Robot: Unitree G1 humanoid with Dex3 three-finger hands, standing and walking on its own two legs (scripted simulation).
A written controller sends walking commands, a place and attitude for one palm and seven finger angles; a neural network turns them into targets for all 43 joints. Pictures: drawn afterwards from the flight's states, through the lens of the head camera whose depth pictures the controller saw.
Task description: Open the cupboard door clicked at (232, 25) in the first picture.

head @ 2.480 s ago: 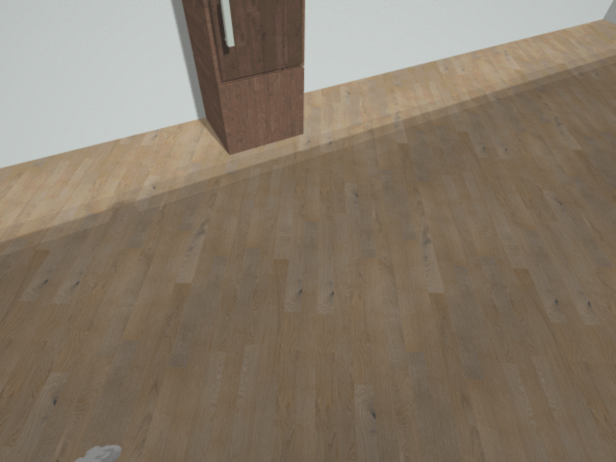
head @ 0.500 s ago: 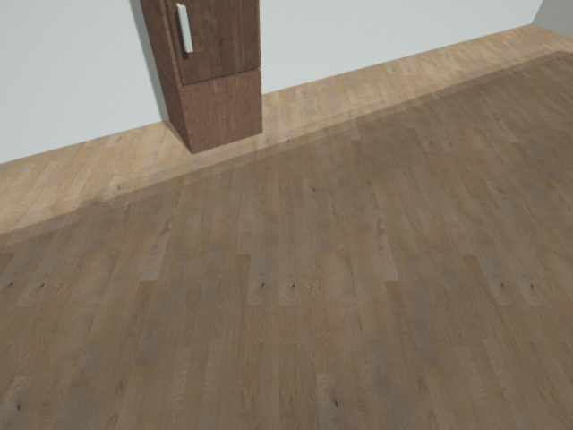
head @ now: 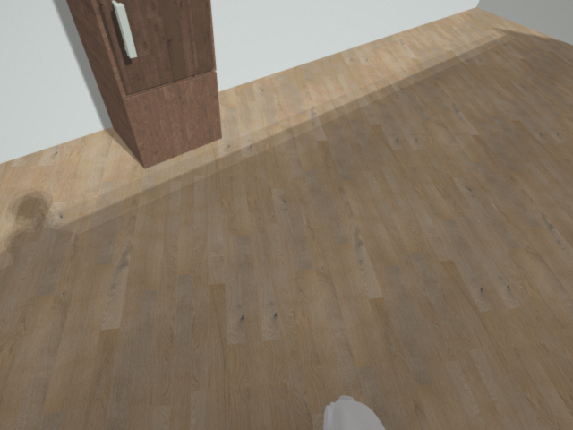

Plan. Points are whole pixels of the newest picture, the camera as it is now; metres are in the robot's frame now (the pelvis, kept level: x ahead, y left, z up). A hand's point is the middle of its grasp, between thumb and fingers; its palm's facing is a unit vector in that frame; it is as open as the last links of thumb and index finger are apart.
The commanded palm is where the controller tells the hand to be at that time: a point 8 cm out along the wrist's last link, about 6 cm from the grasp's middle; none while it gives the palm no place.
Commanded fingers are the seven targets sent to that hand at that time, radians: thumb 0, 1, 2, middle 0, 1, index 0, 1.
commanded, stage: walk to a spot facing it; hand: left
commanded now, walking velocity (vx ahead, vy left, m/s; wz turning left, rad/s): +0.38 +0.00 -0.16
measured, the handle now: (123, 29) +1.34 +0.64 -0.09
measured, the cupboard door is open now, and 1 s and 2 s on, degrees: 0 0 0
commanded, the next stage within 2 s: turn to face it in 1.44 s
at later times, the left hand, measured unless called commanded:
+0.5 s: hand (181, 359) +0.26 +0.19 -0.18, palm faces -0.02 -0.98 -0.21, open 7.2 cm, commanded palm none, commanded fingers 0.00 0.90 0.90 -0.20 -0.30 -0.20 -0.30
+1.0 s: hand (220, 205) +0.61 +0.18 -0.17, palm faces -0.17 -0.96 -0.21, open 7.3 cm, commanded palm none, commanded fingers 0.00 0.90 0.90 -0.20 -0.30 -0.20 -0.30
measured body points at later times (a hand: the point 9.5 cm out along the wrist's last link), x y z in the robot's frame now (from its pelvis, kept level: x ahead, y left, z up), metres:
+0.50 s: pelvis +0.25 +0.00 +0.00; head +0.27 +0.00 +0.45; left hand +0.26 +0.24 -0.16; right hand +0.29 -0.25 -0.15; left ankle +0.35 +0.15 -0.70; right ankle +0.20 -0.09 -0.74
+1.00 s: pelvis +0.50 +0.01 +0.00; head +0.52 +0.00 +0.45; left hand +0.62 +0.23 -0.15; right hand +0.40 -0.20 -0.16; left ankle +0.42 +0.14 -0.74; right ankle +0.59 -0.14 -0.71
